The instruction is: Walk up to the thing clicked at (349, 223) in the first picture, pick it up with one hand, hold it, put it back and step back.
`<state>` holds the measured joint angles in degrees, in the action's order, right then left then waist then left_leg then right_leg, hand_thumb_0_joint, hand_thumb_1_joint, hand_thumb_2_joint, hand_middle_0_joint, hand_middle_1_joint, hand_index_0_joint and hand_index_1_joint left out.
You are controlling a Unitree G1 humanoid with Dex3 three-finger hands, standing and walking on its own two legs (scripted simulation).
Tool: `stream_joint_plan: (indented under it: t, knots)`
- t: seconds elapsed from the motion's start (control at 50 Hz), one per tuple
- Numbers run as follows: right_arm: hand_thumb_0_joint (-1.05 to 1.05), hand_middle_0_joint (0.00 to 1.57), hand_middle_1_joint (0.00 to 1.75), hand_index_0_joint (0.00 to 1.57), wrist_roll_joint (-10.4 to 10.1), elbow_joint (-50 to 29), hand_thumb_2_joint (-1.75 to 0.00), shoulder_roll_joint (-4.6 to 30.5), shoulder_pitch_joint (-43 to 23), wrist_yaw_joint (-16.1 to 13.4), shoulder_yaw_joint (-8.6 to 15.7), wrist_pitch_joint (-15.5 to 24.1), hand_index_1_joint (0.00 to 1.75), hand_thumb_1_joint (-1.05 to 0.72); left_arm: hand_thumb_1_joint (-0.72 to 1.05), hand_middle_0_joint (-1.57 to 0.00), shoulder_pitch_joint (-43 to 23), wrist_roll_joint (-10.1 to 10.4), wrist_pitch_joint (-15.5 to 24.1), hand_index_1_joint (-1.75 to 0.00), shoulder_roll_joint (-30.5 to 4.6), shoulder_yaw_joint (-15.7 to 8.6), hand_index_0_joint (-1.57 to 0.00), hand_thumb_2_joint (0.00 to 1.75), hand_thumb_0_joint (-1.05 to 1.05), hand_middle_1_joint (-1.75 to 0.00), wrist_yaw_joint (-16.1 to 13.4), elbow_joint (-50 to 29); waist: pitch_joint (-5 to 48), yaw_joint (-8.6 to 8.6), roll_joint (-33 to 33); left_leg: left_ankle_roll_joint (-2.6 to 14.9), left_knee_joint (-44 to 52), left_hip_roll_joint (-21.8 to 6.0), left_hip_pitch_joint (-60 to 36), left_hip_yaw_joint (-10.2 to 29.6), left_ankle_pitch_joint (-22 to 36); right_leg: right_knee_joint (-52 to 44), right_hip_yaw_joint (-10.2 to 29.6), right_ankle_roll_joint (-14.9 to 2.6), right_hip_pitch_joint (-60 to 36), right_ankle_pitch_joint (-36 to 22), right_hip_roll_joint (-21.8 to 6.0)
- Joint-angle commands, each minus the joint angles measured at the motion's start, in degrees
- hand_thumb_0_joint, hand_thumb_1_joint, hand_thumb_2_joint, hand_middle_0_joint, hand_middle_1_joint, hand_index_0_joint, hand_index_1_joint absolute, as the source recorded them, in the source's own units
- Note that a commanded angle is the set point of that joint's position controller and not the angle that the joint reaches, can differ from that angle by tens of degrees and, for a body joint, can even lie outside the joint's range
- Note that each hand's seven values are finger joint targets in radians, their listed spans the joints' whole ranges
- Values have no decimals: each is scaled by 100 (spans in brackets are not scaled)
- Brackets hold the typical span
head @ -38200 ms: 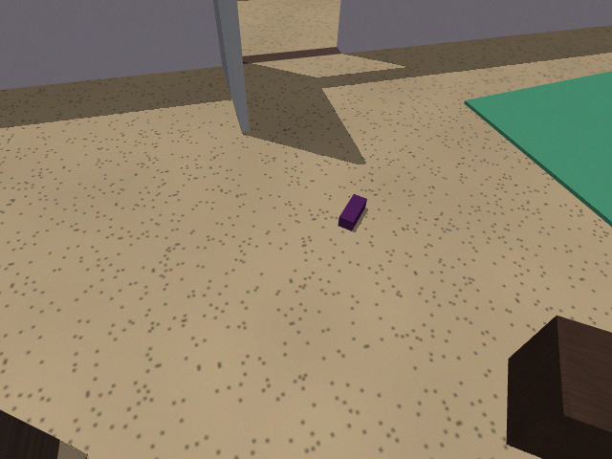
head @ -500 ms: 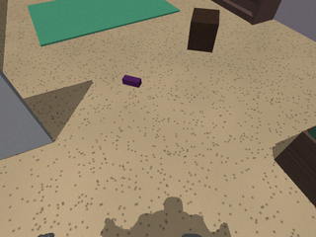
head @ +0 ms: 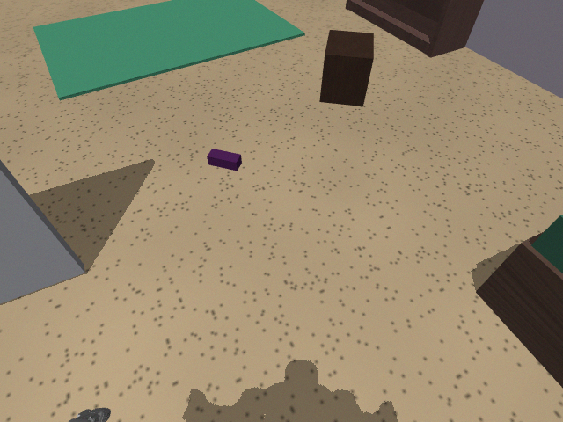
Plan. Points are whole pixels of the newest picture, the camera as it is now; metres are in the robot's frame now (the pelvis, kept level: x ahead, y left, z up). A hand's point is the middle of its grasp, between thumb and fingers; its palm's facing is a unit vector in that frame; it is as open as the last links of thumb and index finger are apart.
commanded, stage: stand
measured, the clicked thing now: (224, 159) +1.45 +0.28 -0.75
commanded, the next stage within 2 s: none
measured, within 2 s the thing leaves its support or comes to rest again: neither
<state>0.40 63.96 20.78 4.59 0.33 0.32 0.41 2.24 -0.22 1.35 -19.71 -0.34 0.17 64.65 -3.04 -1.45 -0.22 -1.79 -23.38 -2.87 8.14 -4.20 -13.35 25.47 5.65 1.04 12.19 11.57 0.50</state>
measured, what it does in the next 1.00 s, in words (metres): stands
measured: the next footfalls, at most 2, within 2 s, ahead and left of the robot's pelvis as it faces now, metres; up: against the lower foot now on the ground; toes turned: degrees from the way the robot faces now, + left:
none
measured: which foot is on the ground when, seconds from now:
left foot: down 0.00-1.00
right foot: down 0.00-1.00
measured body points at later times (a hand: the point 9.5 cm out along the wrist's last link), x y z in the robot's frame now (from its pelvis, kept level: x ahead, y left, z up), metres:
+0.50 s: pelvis +0.00 +0.00 +0.01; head +0.01 +0.00 +0.46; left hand +0.07 +0.30 -0.13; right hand +0.08 -0.30 -0.13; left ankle -0.01 +0.14 -0.74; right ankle +0.03 -0.13 -0.74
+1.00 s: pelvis +0.00 +0.00 +0.01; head +0.01 +0.00 +0.46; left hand +0.07 +0.31 -0.13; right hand +0.09 -0.30 -0.13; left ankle -0.01 +0.14 -0.74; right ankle +0.03 -0.13 -0.74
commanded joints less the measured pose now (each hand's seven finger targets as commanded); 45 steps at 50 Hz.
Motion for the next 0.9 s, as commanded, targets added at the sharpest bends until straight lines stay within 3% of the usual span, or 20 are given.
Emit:
stream_joint_plan:
  t: [0.0,0.16,0.28,0.4,0.48,0.68,0.78,0.88]
  knots:
    - [0,20,30,20,17,-250,-90,1212,-287,-38,285,143,30,-90,90,-20,-224,-11,91,-30,-1231,-203,-20,90,0,-30,-62,-257,654,26,42,213,558,-535,-441,530,705,-534,416,-238,-184,-1325,-622]
    - [0,20,30,20,18,-187,-90,1167,-318,-26,297,129,30,-90,90,-20,-193,-20,107,-30,-1259,-202,-20,90,0,-30,-78,-235,629,14,-2,176,686,-563,-512,550,809,-671,317,-216,-265,-1366,-635]
    - [0,20,30,20,30,-181,-90,1133,-283,-10,300,92,30,-90,90,-20,-165,-27,108,-30,-1278,-206,-20,90,0,-30,-84,-243,429,11,46,200,756,-508,-305,559,277,-903,360,-194,-188,-788,-644]
    - [0,20,30,20,29,-177,-90,1124,-230,-10,307,100,30,-90,90,-20,-33,-34,109,-30,-1275,-206,-20,90,0,-30,-76,-236,497,26,109,212,780,-522,-402,585,351,-897,322,-192,-200,-785,-638]
    - [0,20,30,20,24,-177,-90,1181,-240,-20,305,121,30,-90,90,-20,32,-19,106,-30,-1231,-205,-20,90,0,-30,-73,-259,595,58,-79,229,769,-559,-472,602,609,-815,291,-199,-289,-1174,-657]
    - [0,20,30,20,22,-157,-90,1136,-174,-28,285,102,30,-90,90,-20,128,-25,78,-30,-1247,-180,-20,90,0,-30,-68,-250,433,77,65,226,815,-537,-374,632,569,-837,246,-196,-281,-958,-644]
    - [0,20,30,20,17,-171,-90,1152,-180,-17,280,79,30,-90,90,-20,121,-25,67,-30,-1234,-176,-20,90,0,-30,-72,-262,324,84,48,233,851,-495,-261,630,213,-925,259,-173,-231,-666,-646]
    - [0,20,30,20,15,-173,-90,1125,-113,-16,266,104,30,-90,90,-20,143,-11,75,-30,-1266,-178,-20,90,0,-30,-67,-275,431,70,17,225,814,-525,-381,649,625,-843,240,-201,-298,-957,-665]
